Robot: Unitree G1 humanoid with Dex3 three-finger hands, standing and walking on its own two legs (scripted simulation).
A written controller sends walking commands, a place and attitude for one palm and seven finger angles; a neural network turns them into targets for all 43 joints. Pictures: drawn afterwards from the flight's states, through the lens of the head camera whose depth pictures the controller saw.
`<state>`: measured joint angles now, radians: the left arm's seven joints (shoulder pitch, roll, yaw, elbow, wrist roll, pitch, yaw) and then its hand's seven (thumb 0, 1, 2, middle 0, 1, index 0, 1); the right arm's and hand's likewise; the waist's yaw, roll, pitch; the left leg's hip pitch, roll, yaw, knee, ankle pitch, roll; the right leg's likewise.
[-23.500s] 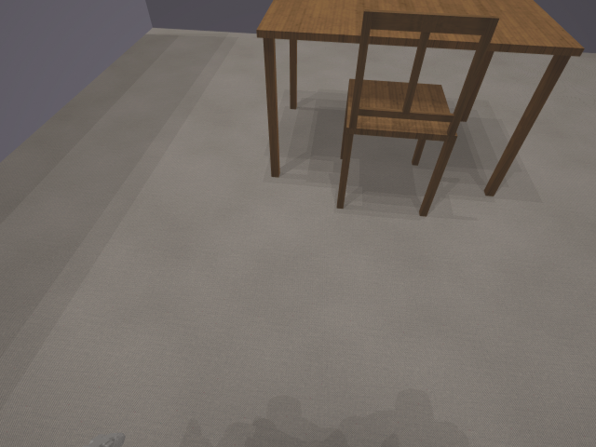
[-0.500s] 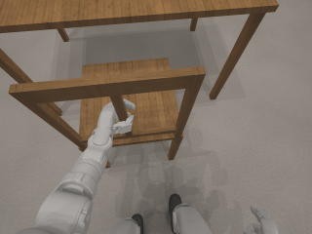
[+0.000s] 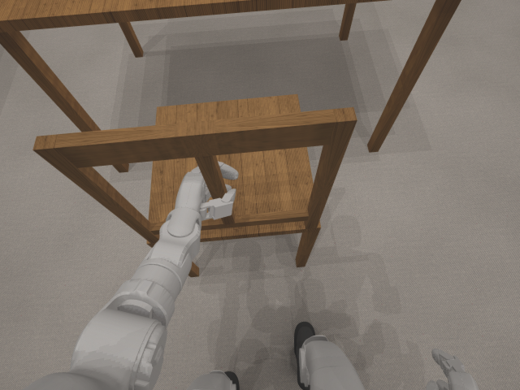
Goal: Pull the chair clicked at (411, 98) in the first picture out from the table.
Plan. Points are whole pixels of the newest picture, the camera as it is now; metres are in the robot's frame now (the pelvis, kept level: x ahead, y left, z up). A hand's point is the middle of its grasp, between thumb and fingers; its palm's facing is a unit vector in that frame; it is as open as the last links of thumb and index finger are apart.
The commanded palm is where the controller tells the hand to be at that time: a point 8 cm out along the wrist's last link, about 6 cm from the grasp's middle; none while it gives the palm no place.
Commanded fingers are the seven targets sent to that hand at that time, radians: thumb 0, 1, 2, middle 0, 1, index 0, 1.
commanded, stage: step backward, pulling the chair out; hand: left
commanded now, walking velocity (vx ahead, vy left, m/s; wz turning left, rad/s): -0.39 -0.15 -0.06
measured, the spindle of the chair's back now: (219, 192) +0.44 +0.05 -0.08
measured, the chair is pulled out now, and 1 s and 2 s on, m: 0.29 0.41 0.52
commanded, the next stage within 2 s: none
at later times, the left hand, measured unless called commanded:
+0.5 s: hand (218, 243) +0.33 +0.05 -0.05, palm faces -0.17 -0.97 -0.17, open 5.7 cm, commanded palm +0.33 +0.11 -0.05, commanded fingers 0.00 0.90 0.90 -0.50 -1.45 -0.50 -1.45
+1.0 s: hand (212, 270) +0.29 +0.06 -0.05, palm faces -0.20 -0.97 -0.15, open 5.6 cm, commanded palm +0.28 +0.12 -0.05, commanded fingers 0.00 0.90 0.90 -0.50 -1.45 -0.50 -1.45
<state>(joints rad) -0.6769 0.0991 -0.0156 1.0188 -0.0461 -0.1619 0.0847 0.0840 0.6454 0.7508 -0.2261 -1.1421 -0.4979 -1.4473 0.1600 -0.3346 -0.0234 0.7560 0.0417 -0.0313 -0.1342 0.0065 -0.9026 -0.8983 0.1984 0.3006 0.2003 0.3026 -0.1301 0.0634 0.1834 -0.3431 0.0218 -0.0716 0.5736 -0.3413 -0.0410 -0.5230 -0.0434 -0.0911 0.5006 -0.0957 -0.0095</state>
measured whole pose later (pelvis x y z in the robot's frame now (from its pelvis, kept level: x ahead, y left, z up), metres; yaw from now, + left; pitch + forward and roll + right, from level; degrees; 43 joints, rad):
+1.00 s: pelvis -0.12 +0.02 +0.00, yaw -4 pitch +3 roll +1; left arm -0.64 0.15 -0.02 1.00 -0.05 -0.16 0.09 0.08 0.65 0.74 -0.22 -1.18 -0.50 -1.45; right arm 0.16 -0.24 -0.01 0.70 0.02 -0.01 -0.12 0.01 -0.90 -0.90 0.20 0.30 0.20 0.30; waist -0.11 -0.02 0.21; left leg -0.37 0.01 0.02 0.57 -0.26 -0.03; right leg -0.49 -0.05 0.00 0.53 -0.10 0.02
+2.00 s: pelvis -0.21 +0.02 +0.00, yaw -5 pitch +3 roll -1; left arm -0.58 0.13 -0.01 1.02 -0.04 -0.20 0.08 0.08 0.63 0.76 -0.24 -1.18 -0.50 -1.45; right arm 0.21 -0.21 -0.01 0.73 0.01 -0.03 -0.09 0.01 -0.90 -0.90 0.20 0.30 0.20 0.30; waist -0.06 0.04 0.19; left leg -0.38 0.09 0.00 0.62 -0.28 -0.06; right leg -0.39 -0.01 -0.06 0.58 -0.24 -0.01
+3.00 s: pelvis -0.39 +0.03 +0.00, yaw -7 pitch +1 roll -1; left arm -0.60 0.17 0.00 1.03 -0.05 -0.17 0.08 0.07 0.65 0.74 -0.21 -1.18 -0.50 -1.45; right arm 0.20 -0.24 -0.01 0.69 0.02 -0.03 -0.07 0.01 -0.90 -0.90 0.19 0.30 0.20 0.30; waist -0.05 0.02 0.22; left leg -0.36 0.10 -0.01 0.55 -0.20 -0.06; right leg -0.36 -0.02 -0.06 0.55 -0.25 0.00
